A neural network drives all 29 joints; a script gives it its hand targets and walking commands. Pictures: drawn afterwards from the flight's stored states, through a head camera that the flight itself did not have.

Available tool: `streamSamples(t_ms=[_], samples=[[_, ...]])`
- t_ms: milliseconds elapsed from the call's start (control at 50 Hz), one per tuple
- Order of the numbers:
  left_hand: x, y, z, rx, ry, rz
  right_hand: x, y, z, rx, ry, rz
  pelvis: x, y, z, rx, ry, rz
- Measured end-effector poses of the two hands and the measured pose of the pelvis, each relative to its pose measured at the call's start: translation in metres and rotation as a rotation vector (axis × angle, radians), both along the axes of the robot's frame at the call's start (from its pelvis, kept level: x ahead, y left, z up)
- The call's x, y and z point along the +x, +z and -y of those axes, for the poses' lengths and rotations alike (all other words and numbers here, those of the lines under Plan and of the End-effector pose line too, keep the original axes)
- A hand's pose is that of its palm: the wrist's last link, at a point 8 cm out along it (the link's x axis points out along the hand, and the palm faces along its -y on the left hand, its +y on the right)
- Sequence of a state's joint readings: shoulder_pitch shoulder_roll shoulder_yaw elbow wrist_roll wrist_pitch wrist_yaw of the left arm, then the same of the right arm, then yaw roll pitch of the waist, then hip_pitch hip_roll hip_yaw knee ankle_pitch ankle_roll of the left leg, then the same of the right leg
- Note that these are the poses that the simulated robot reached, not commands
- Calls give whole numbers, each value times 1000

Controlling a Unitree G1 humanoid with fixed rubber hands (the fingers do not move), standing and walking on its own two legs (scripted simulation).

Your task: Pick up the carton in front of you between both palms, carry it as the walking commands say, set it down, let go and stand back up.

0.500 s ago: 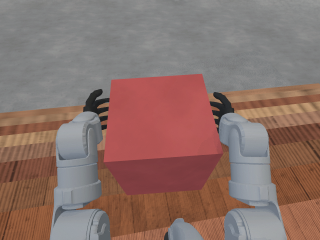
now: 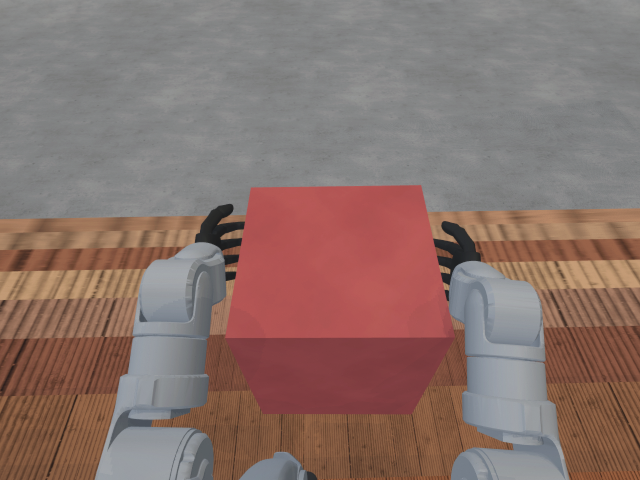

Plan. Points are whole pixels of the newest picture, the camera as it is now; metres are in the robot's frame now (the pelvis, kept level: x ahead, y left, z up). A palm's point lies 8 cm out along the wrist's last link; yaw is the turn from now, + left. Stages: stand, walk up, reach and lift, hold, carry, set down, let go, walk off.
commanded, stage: carry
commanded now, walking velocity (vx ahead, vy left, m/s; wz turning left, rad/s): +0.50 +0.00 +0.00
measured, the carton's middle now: (336, 308) +0.34 +0.01 +0.01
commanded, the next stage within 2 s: none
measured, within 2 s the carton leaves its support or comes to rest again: neither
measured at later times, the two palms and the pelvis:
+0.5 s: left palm (298, 181) +0.71 +0.11 -0.11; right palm (436, 182) +0.74 -0.19 -0.11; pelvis +0.39 -0.06 -0.23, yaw +0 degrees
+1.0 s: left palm (329, 147) +1.08 +0.06 -0.30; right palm (425, 161) +1.05 -0.23 -0.31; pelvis +0.73 -0.05 -0.42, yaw +0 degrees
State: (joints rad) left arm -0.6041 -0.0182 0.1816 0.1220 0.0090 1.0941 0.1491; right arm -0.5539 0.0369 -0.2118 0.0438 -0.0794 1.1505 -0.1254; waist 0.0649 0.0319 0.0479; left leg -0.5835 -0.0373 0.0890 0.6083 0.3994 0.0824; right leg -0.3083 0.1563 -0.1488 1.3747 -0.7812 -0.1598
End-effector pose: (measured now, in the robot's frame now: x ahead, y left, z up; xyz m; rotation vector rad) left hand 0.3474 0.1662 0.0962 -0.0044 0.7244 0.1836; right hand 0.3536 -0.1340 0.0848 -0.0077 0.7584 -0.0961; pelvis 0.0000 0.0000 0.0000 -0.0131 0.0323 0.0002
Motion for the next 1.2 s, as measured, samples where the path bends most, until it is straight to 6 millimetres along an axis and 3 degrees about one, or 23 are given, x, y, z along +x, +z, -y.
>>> streamSamples(t_ms=[40, 100, 180, 240, 340, 420, 500, 560, 640, 780, 880, 980, 1100, 1200], samples=[[42, -17, 9, -13, -42, 50, 30, -14, 9, -17, -38, 51, 38, -28, -2, 6, 0, 9], [97, -44, 31, 2, -101, 56, 66, -45, 29, -25, -91, 56, 80, -57, -7, 14, 3, -16], [146, -91, 49, 13, -133, -23, 105, -93, 46, -5, -129, -24, 130, -77, -11, 30, -4, -25], [178, -120, 53, 4, -125, -64, 139, -118, 51, -9, -125, -64, 171, -90, -5, 34, -8, -22], [246, -151, 57, -33, -99, -9, 222, -138, 56, -47, -73, -11, 247, -126, 16, 33, 11, -13], [310, -173, 65, -30, -63, 75, 301, -158, 64, -56, -28, 75, 321, -174, 37, 68, 4, 19], [364, -203, 56, 16, 12, 115, 383, -193, 54, -33, 60, 118, 388, -227, 56, 49, -1, 20], [396, -239, 51, 15, 38, 50, 423, -228, 49, -32, 85, 55, 423, -248, 68, 21, 11, 3], [437, -281, 53, -4, 49, -40, 463, -274, 51, -30, 86, -37, 468, -263, 76, 17, 26, -5], [540, -317, 65, 14, 0, -14, 547, -321, 64, -12, 41, -11, 559, -300, 71, 15, 0, -7], [633, -342, 71, 7, -57, 88, 623, -343, 70, -27, -13, 91, 645, -356, 60, -21, 5, 28], [725, -384, 98, 2, -155, 103, 687, -382, 96, -52, -104, 102, 716, -412, 49, -1, 1, 8], [789, -450, 104, 14, -146, -32, 753, -445, 102, -42, -103, -32, 787, -440, 46, 26, -6, -3], [851, -485, 99, -13, -91, -22, 833, -472, 98, -72, -45, -22, 854, -470, 61, 25, 18, -2]])
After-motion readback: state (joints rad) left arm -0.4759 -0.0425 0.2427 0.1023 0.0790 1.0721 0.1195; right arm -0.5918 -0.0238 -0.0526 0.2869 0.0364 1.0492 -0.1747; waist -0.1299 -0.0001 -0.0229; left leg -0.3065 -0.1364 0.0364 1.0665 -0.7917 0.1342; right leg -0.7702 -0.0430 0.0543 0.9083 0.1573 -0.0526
